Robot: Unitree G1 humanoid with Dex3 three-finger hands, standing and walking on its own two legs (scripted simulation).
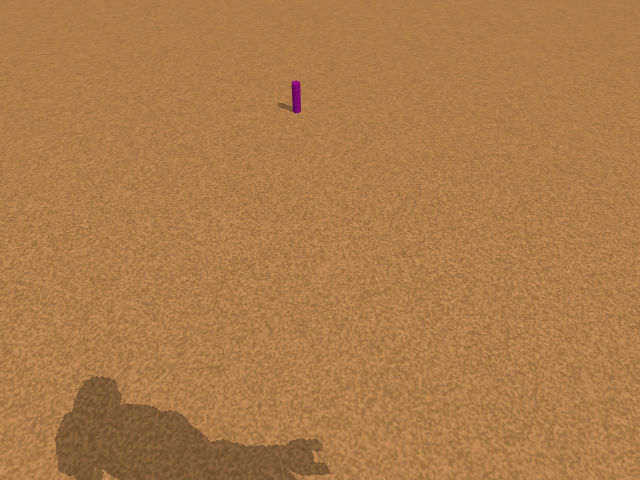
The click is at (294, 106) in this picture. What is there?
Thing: slim round
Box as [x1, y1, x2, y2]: [292, 81, 300, 112]
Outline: 293,81 293,111 299,112 299,82
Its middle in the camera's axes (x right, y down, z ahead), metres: -0.13 -0.80 +2.22
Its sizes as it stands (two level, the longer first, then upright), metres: 0.047 0.047 0.171
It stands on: the floor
